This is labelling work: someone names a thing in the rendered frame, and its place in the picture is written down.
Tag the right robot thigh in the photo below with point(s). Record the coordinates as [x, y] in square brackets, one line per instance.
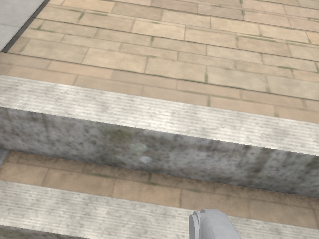
[211, 224]

